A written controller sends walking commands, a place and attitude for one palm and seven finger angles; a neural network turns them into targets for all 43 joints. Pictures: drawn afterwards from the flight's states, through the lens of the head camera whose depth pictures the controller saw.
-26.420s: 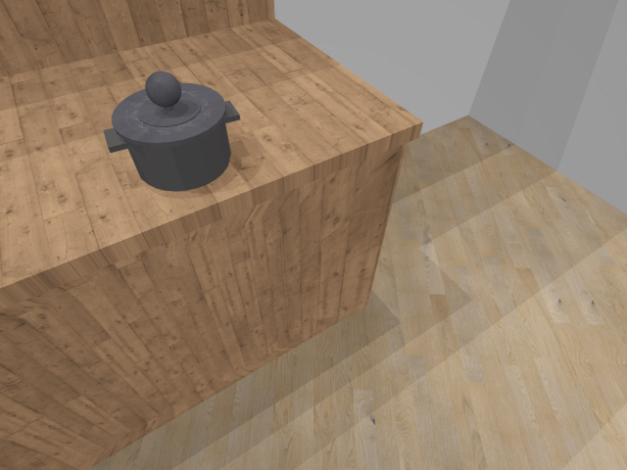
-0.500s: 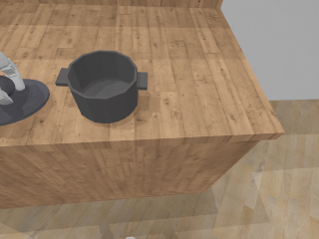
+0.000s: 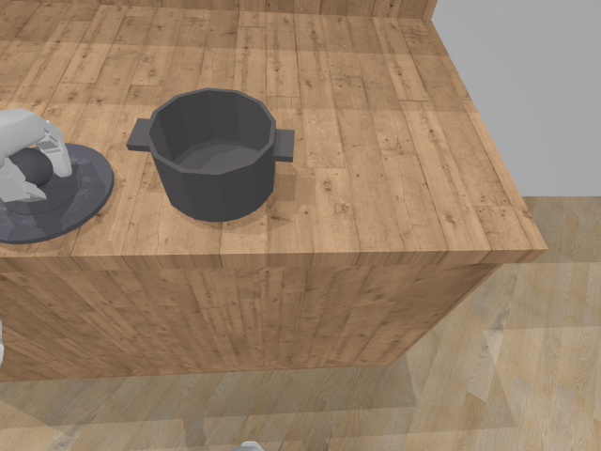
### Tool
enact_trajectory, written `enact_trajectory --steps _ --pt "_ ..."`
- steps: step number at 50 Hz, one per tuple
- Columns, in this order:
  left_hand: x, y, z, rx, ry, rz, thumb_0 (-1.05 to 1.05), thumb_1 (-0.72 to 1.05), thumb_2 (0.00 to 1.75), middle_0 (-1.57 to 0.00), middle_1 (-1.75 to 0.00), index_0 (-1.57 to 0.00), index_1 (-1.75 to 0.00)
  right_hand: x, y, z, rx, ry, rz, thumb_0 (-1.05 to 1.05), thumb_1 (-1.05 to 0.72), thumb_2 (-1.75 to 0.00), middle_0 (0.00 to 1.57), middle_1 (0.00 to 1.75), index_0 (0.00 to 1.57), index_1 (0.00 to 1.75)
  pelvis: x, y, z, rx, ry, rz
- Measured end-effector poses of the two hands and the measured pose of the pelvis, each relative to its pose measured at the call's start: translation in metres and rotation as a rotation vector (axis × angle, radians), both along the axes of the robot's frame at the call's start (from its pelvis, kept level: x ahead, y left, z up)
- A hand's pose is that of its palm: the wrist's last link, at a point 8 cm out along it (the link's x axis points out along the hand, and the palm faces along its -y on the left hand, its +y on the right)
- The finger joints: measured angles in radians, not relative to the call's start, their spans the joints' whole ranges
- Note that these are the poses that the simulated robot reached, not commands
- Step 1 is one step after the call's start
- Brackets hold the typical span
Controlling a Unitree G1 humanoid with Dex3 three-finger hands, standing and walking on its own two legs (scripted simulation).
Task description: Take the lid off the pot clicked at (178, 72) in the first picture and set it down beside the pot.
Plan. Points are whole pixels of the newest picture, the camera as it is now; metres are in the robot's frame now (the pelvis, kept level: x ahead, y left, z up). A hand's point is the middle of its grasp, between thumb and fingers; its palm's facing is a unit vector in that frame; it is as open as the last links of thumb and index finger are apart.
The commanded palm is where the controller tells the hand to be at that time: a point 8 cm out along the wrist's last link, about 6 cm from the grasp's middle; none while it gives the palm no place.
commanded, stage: open the fingers wide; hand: left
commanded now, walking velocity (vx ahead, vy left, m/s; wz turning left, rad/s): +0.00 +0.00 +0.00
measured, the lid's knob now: (28, 168) +0.45 +0.35 +0.10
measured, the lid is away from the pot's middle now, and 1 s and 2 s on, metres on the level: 0.24 0.25 0.25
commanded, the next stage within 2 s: raise the empty hand in 0.84 s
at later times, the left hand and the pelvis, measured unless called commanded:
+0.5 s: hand (8, 168) +0.43 +0.36 +0.12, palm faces -0.41 -0.14 -0.90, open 9.4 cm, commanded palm +0.46 +0.36 +0.19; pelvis +0.00 +0.00 +0.00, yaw +0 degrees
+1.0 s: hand (7, 167) +0.43 +0.36 +0.12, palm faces -0.40 -0.13 -0.91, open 11.1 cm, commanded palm +0.45 +0.36 +0.20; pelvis +0.00 +0.00 +0.00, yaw +0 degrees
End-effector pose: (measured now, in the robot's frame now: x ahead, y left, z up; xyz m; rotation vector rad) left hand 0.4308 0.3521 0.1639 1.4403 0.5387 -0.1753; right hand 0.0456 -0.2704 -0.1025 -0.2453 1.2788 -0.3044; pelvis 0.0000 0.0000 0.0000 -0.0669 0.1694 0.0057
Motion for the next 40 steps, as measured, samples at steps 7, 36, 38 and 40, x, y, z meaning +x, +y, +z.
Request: enact_trajectory --steps 7,36,38,40 --pt "-0.008 0.008 0.001 0.026 0.019 0.029 -0.02 0.33 0.65 -0.70 -0.98 -0.68 -0.96 0.006 -0.004 0.003 -0.021 -0.022 0.015 0.01 -0.90 -0.90 0.21 0.30 0.21 0.30 -0.003 -0.001 0.000 -0.002 -0.007 0.006" --pt "0.007 0.010 0.017 0.012 -0.028 0.033 0.00 -0.01 0.71 -0.41 -0.82 -0.41 -0.82 -0.009 -0.001 0.000 0.001 0.027 -0.033 0.01 -0.90 -0.90 0.20 0.30 0.21 0.30 0.002 0.003 -0.001 0.000 0.005 -0.007" --pt "0.006 0.010 0.018 0.015 -0.032 0.027 0.00 -0.03 0.72 -0.41 -0.81 -0.40 -0.81 -0.009 0.000 0.000 0.005 0.027 -0.032 0.01 -0.90 -0.90 0.20 0.30 0.21 0.30 0.002 0.004 -0.001 -0.001 0.005 -0.006" --pt "0.005 0.010 0.019 0.011 -0.037 0.022 0.00 -0.04 0.73 -0.41 -0.80 -0.40 -0.80 -0.008 0.000 -0.001 0.008 0.026 -0.032 0.01 -0.90 -0.90 0.20 0.30 0.21 0.30 0.002 0.004 -0.001 -0.001 0.004 -0.007"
